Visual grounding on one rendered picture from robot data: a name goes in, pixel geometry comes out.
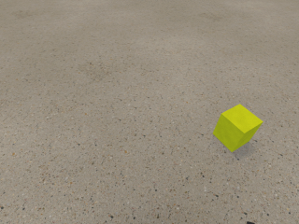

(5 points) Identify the carton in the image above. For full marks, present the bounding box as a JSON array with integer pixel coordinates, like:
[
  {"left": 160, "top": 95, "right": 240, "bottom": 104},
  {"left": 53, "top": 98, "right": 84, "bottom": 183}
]
[{"left": 213, "top": 104, "right": 263, "bottom": 152}]

